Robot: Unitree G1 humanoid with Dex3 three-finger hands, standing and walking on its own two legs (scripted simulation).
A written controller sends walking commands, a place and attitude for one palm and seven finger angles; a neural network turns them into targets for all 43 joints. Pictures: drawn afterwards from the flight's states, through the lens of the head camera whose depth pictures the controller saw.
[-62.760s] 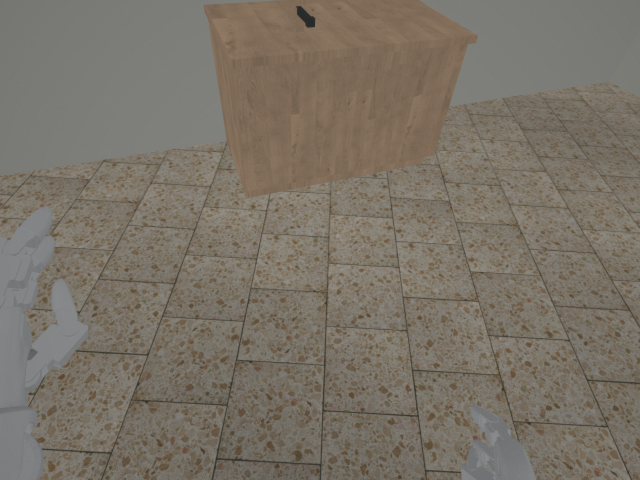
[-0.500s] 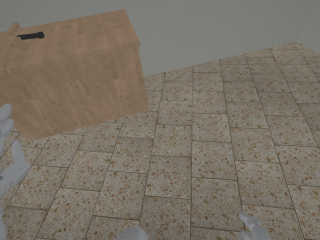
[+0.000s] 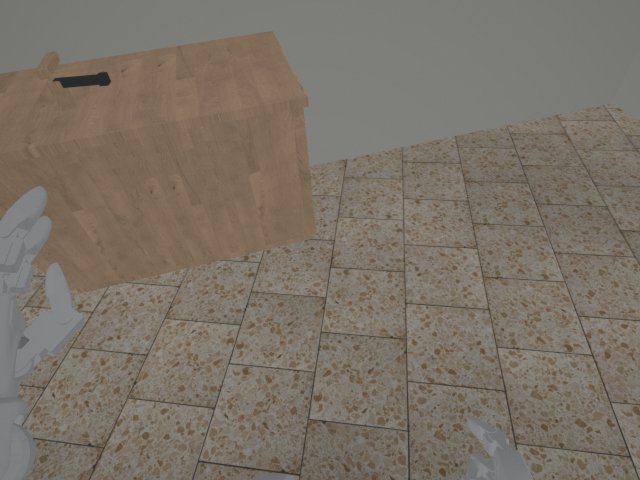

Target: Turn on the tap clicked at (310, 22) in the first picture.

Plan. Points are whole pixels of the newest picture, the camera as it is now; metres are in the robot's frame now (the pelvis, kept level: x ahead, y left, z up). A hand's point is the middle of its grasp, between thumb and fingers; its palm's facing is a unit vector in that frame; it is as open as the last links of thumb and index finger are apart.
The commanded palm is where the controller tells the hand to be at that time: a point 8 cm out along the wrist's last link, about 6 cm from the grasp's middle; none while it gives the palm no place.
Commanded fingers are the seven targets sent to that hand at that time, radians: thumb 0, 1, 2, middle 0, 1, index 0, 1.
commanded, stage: shuffle to correct the standing spot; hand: left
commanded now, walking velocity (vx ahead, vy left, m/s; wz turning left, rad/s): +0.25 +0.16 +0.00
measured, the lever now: (103, 79) +1.10 +0.73 +0.02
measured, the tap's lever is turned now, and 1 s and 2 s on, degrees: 79 79 79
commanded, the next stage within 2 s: none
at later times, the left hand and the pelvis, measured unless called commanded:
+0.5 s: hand (30, 253) +0.28 +0.32 +0.20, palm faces +0.38 -0.83 -0.41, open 7.5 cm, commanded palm +0.23 +0.38 +0.20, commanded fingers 0.00 0.90 0.90 -0.20 -0.30 -0.20 -0.30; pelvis +0.06 +0.10 +0.00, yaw +0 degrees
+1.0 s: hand out of the picture +0.35 +0.42 +0.21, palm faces +0.37 -0.81 -0.46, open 7.5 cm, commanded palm +0.30 +0.48 +0.20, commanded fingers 0.00 0.90 0.90 -0.20 -0.30 -0.20 -0.30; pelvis +0.14 +0.20 +0.00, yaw -1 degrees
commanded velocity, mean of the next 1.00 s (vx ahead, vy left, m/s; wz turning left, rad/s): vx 0.26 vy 0.14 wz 0.00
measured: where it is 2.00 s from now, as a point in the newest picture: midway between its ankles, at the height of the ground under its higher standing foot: (227, 453)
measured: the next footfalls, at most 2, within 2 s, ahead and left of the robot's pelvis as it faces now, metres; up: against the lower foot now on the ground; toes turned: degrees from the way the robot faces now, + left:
left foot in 0.24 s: +0.12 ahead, +0.21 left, +0.00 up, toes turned +4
right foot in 0.42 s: +0.12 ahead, -0.01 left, +0.00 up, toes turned -8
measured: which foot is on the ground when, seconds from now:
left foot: up 0.00-0.22, down 0.24-0.42, up 0.44-0.68, down 0.70-0.92, up 0.94-1.00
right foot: down 0.00-0.24, up 0.26-0.40, down 0.42-0.70, up 0.72-0.90, down 0.92-1.00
